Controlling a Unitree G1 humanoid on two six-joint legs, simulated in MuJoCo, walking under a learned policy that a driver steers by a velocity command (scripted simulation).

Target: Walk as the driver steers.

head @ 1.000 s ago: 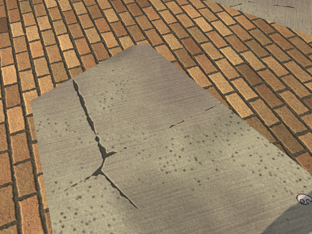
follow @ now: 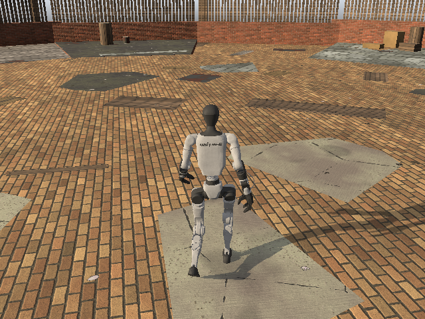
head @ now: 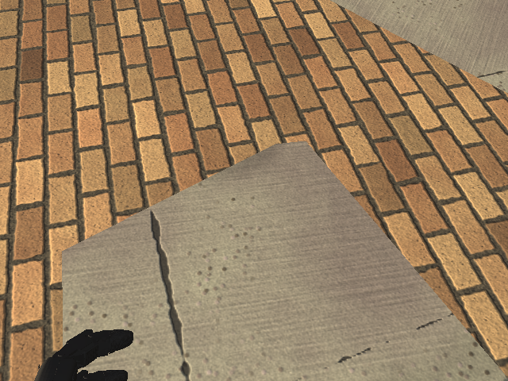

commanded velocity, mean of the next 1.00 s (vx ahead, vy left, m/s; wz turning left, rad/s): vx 0.67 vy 0.00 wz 0.78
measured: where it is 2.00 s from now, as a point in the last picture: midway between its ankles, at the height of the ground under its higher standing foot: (119, 205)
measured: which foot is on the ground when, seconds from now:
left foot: up 0.00-0.36, down 0.38-0.80, up 0.82-1.00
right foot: down 0.00-0.38, up 0.40-0.78, down 0.80-1.00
